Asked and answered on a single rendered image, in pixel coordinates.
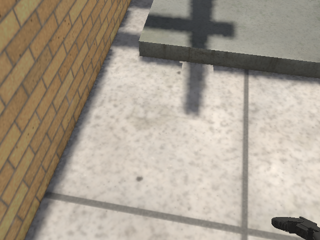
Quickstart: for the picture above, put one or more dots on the right robot hand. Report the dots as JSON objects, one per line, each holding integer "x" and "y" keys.
{"x": 301, "y": 226}

